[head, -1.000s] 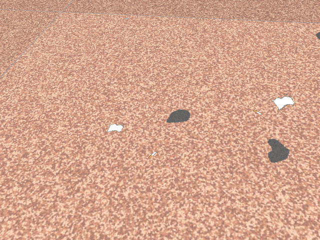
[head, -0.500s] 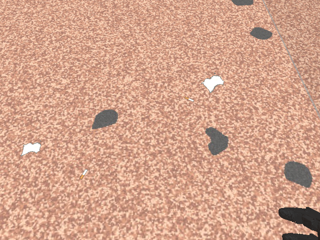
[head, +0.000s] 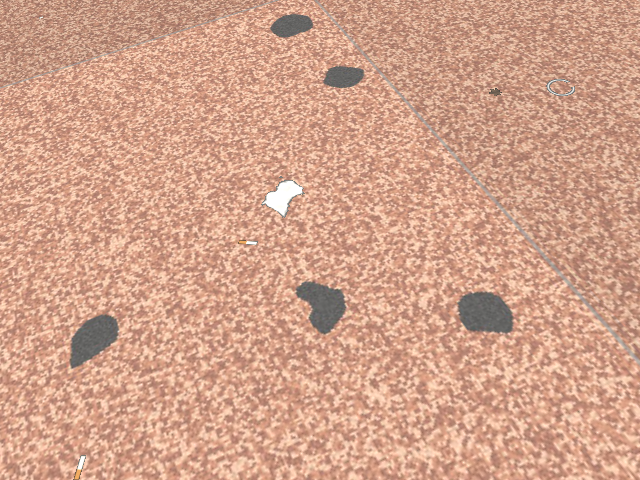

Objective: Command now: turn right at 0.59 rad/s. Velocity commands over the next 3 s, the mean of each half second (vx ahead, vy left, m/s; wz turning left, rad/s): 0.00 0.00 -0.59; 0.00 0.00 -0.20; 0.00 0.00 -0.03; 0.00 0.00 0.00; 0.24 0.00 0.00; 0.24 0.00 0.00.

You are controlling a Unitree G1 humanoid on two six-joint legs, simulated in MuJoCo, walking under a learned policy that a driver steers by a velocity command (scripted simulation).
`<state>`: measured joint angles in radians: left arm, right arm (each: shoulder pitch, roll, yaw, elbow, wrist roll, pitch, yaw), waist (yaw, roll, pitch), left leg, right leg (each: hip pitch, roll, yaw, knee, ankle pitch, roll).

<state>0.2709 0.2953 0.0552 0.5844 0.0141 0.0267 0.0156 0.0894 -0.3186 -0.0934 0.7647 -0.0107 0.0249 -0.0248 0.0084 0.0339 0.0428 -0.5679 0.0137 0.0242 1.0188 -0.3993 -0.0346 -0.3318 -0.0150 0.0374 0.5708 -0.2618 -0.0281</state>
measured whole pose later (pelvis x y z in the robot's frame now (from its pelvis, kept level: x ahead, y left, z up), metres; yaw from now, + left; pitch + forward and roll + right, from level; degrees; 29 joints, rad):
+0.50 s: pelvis +0.00 +0.03 +0.00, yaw -17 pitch +2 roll +0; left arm 0.22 0.35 0.10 0.57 -0.02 0.06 0.02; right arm 0.15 -0.25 -0.06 0.73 -0.01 0.01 -0.04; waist -0.01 -0.05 0.03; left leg -0.24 0.03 0.05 0.46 -0.25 0.01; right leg -0.56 0.04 0.08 1.17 -0.42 0.09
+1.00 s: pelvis -0.02 -0.01 +0.00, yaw -21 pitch +0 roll -1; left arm 0.14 0.20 0.02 0.65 0.02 0.00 -0.01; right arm 0.21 -0.26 -0.04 0.81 -0.01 0.03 -0.02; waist -0.02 0.02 0.01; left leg -0.23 0.06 -0.01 0.54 -0.30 -0.04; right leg -0.29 0.05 0.00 0.55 -0.26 -0.03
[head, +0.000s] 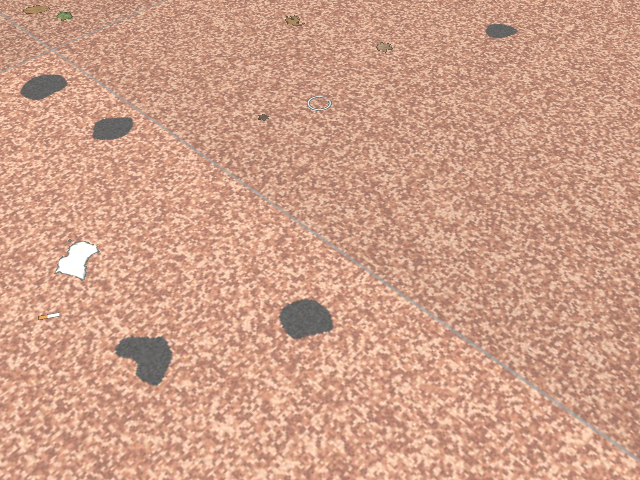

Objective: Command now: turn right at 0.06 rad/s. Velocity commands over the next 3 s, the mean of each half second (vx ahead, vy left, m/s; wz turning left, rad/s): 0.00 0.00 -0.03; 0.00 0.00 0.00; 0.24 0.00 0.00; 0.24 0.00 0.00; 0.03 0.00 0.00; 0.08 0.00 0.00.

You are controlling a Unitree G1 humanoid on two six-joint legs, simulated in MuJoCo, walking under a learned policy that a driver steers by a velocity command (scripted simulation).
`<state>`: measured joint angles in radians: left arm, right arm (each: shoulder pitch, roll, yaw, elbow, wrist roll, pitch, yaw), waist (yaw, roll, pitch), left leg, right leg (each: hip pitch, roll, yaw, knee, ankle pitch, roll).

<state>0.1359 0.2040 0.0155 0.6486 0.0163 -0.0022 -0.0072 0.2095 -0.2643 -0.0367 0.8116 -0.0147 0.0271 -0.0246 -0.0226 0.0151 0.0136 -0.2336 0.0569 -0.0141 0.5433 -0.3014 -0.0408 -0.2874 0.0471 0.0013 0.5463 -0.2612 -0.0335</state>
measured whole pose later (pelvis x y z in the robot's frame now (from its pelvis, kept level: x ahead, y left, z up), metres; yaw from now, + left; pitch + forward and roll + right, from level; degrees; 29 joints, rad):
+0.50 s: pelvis +0.00 +0.01 +0.00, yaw +0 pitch -1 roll +0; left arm 0.21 0.21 0.05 0.85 0.01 0.00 0.03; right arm 0.23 -0.21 -0.01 0.93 -0.01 -0.01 -0.04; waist -0.01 0.00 0.03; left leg -0.19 0.02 0.00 0.52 -0.31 -0.02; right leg -0.25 0.01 0.02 0.53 -0.26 0.00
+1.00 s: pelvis +0.00 +0.02 +0.01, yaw +0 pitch -1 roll +0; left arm 0.21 0.20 0.04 1.04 0.00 0.01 0.04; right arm 0.28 -0.20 0.00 1.05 -0.01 -0.01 -0.05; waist -0.01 0.00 0.04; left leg -0.17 0.01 0.00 0.48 -0.29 -0.01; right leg -0.23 0.00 0.02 0.50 -0.25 0.00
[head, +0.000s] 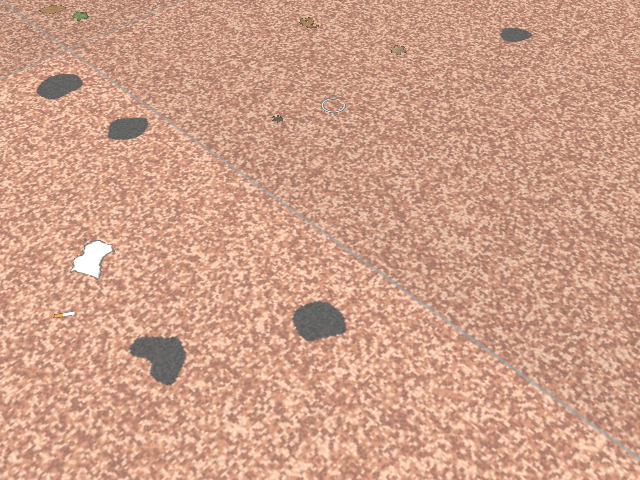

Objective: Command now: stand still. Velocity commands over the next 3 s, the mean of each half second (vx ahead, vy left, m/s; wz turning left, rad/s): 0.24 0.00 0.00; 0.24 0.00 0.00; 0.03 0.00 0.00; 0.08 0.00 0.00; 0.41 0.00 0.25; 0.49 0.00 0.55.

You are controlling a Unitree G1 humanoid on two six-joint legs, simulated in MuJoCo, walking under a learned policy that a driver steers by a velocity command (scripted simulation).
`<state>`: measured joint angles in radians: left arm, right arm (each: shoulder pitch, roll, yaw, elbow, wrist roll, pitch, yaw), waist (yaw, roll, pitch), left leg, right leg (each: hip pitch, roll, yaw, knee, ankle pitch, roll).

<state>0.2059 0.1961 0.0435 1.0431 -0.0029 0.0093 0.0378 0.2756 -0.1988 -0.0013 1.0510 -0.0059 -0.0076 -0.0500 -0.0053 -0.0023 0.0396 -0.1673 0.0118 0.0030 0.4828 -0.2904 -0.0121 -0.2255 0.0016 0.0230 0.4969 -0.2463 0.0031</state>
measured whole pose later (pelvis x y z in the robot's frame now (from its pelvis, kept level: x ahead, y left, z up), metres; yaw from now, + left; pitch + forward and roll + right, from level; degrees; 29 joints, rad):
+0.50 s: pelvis +0.10 -0.02 +0.01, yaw +0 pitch +1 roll +0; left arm 0.46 0.18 0.03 1.10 -0.01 -0.10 -0.01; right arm 0.25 -0.26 -0.04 0.97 0.03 -0.11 0.01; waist 0.04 0.03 -0.02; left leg -0.55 0.05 0.01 1.16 -0.28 0.06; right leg -0.05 0.03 -0.03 0.33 -0.30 -0.04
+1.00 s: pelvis +0.30 +0.04 +0.00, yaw +0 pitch +1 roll +1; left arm 0.21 0.23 0.04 0.96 0.00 -0.02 0.06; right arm 0.15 -0.22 -0.01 0.98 -0.03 -0.07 0.02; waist -0.01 -0.04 0.05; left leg -0.33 -0.07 0.07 0.39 -0.08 0.09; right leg -0.45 -0.08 0.04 0.86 -0.39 0.04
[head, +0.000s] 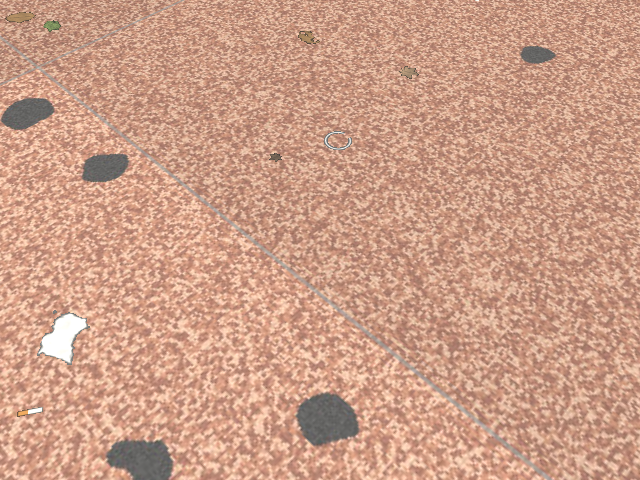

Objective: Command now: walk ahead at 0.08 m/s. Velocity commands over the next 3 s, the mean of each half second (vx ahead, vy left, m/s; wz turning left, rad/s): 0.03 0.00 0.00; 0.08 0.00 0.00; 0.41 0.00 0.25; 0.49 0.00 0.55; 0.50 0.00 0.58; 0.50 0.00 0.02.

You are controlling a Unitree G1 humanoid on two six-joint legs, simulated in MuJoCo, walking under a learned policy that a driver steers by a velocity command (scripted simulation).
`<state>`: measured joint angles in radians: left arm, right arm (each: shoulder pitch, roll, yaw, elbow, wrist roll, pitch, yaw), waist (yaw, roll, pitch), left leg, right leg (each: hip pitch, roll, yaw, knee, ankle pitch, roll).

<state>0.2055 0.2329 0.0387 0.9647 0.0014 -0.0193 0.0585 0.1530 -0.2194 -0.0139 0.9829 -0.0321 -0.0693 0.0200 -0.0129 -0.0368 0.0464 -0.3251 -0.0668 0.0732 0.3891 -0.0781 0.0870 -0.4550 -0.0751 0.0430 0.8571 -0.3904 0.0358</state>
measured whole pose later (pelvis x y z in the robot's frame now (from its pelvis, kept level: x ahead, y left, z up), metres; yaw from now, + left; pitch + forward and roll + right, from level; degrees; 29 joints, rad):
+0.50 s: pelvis +0.07 -0.02 +0.00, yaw +0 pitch +0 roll +0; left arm 0.23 0.19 0.04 1.07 0.00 -0.02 0.05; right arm 0.18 -0.22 -0.02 1.04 0.00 -0.01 -0.02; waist 0.00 0.00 0.03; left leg -0.23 -0.02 0.05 0.48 -0.24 0.04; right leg -0.20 -0.02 0.00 0.49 -0.28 0.01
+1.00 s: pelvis +0.10 -0.03 +0.01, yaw +0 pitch +0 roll +0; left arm 0.25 0.20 0.06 1.09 -0.03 -0.05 0.03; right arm 0.29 -0.24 -0.06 1.09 0.02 -0.05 -0.03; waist -0.02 0.02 -0.01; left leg -0.18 -0.01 0.04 0.44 -0.28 0.06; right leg -0.37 -0.03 -0.04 0.90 -0.48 -0.06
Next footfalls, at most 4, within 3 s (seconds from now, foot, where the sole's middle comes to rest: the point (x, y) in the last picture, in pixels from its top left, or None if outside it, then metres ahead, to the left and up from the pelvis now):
0.10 right None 0.10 -0.15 -0.77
1.14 right None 0.20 -0.18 -0.77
1.66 left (289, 459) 0.51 0.07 -0.77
2.12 right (321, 314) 0.86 0.00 -0.77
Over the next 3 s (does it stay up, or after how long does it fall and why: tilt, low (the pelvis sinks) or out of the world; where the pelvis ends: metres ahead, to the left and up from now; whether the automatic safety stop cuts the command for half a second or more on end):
stays up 0.96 0.35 0.01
